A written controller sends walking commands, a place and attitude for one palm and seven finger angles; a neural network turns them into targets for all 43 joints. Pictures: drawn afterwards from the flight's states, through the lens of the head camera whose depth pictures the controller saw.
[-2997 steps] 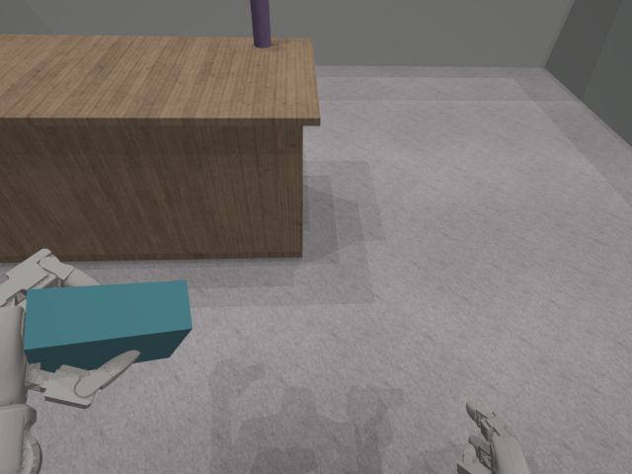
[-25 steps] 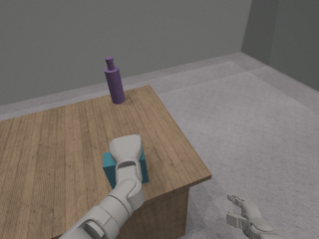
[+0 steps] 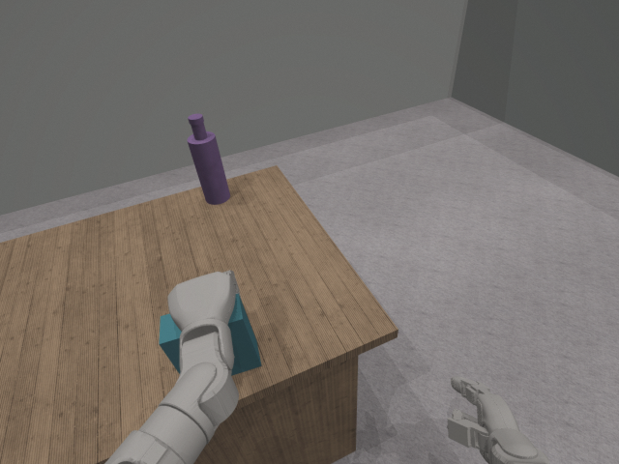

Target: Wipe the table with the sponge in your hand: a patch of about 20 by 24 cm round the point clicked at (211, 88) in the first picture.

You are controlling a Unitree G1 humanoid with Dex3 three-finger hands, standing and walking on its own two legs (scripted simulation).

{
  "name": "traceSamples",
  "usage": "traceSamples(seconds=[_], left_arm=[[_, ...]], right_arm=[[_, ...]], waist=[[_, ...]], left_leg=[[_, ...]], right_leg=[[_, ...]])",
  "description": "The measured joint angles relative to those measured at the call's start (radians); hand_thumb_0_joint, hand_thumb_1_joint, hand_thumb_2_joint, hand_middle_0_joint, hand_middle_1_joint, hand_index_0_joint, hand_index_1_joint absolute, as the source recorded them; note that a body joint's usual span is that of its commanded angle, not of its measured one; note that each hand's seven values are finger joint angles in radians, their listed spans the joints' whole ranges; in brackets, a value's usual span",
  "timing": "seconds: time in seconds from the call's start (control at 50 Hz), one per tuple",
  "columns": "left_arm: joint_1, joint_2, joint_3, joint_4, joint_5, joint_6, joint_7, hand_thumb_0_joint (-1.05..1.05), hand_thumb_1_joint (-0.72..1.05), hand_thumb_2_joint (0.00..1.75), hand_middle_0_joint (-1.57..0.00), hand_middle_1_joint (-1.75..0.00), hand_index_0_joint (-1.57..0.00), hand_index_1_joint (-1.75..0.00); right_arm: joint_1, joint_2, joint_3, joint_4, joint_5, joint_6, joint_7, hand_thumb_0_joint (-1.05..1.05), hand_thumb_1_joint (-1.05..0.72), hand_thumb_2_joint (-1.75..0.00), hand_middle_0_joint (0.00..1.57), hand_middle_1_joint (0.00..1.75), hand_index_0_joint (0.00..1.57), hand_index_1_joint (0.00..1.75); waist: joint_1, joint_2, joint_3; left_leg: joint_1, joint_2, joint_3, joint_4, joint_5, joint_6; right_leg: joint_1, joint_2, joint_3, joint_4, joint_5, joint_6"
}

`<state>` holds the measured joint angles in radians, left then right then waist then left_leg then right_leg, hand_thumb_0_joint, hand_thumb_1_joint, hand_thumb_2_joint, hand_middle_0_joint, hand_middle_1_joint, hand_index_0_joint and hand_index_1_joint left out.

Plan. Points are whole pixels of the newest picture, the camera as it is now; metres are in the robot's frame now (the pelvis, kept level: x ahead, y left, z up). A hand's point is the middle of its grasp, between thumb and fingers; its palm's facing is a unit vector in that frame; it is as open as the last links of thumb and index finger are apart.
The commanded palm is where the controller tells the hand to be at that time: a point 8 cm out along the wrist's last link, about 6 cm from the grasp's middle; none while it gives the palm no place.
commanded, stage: slide back across to the middle lane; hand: left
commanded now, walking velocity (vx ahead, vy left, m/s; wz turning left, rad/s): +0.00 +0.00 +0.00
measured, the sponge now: (217, 350) +0.29 +0.19 -0.02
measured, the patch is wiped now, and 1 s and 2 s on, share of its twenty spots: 1.00 1.00 1.00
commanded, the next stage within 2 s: wipe forward along the middle lane in 0.12 s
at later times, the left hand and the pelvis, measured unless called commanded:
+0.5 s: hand (188, 317) +0.31 +0.22 +0.03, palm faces -0.06 -0.09 -0.99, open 9.4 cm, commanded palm +0.29 +0.22 +0.07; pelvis +0.01 +0.00 +0.00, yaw +1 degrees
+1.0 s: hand (181, 296) +0.35 +0.25 +0.03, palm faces -0.09 -0.06 -0.99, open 9.3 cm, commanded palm +0.34 +0.25 +0.07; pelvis +0.00 +0.01 +0.00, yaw +1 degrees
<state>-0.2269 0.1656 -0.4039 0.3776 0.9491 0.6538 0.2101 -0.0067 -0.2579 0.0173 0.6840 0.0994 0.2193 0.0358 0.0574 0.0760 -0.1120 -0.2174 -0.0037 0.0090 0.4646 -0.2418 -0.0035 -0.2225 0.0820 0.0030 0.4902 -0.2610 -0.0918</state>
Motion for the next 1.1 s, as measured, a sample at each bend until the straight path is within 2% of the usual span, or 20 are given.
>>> traceSamples(seconds=[0.16,0.34,0.42,0.52,0.68,0.82,1.1], left_arm=[[0.040,0.023,0.064,-0.025,0.001,-0.047,-0.006,0.01,-0.46,1.08,-0.79,-1.44,-0.81,-1.43],[0.080,0.061,0.090,-0.058,0.009,-0.056,-0.020,0.01,-0.46,1.08,-0.79,-1.44,-0.81,-1.42],[0.031,0.067,0.103,-0.018,0.004,-0.061,-0.045,0.00,-0.47,1.09,-0.80,-1.43,-0.82,-1.42],[-0.039,0.078,0.131,0.056,0.021,-0.096,-0.054,0.00,-0.48,1.09,-0.82,-1.42,-0.83,-1.40],[-0.099,0.086,0.169,0.150,0.019,-0.143,-0.046,0.00,-0.49,1.09,-0.83,-1.40,-0.84,-1.39],[-0.151,0.107,0.201,0.215,0.018,-0.171,-0.034,0.00,-0.50,1.09,-0.84,-1.40,-0.85,-1.38],[-0.289,0.127,0.214,0.379,0.024,-0.218,-0.010,0.00,-0.50,1.09,-0.84,-1.40,-0.85,-1.39]], right_arm=[[0.005,0.004,0.004,-0.001,-0.005,-0.019,-0.018,0.02,-0.91,-0.90,0.20,0.29,0.20,0.30],[0.009,-0.005,0.006,-0.003,-0.004,-0.035,-0.029,0.02,-0.91,-0.90,0.20,0.29,0.20,0.30],[0.005,-0.009,0.008,0.002,-0.003,-0.042,-0.047,0.01,-0.91,-0.90,0.20,0.29,0.20,0.30],[0.014,-0.008,0.009,0.002,-0.004,-0.054,-0.063,0.01,-0.91,-0.90,0.20,0.29,0.20,0.30],[0.062,-0.008,0.005,0.013,-0.005,-0.057,-0.073,0.01,-0.91,-0.90,0.20,0.30,0.20,0.30],[0.096,-0.012,-0.001,0.023,-0.005,-0.053,-0.080,0.01,-0.91,-0.90,0.20,0.30,0.20,0.30],[0.127,-0.017,-0.010,0.027,-0.003,-0.065,-0.086,0.01,-0.91,-0.90,0.20,0.29,0.20,0.30]], waist=[[0.004,0.003,-0.002],[0.008,0.007,0.004],[0.008,0.003,0.014],[0.005,-0.002,0.013],[-0.004,0.002,-0.007],[-0.022,-0.004,-0.007],[-0.048,-0.011,-0.007]], left_leg=[[0.003,0.005,0.005,-0.005,-0.002,-0.001],[0.007,0.006,-0.001,0.000,-0.011,0.001],[-0.007,0.004,-0.009,0.002,-0.008,0.002],[-0.040,0.002,-0.013,0.010,-0.005,0.000],[-0.088,0.002,-0.013,0.032,-0.013,0.002],[-0.117,0.001,-0.014,0.048,-0.016,0.003],[-0.182,-0.008,-0.021,0.075,-0.011,0.011]], right_leg=[[0.001,0.005,0.006,-0.005,0.001,-0.003],[0.011,0.007,0.001,-0.009,-0.005,-0.003],[0.001,0.005,-0.007,-0.011,-0.003,-0.003],[-0.031,0.003,-0.011,-0.003,-0.002,-0.004],[-0.077,0.003,-0.012,0.013,-0.006,0.000],[-0.103,0.002,-0.013,0.024,-0.006,0.003],[-0.160,-0.007,-0.022,0.041,-0.001,0.015]])
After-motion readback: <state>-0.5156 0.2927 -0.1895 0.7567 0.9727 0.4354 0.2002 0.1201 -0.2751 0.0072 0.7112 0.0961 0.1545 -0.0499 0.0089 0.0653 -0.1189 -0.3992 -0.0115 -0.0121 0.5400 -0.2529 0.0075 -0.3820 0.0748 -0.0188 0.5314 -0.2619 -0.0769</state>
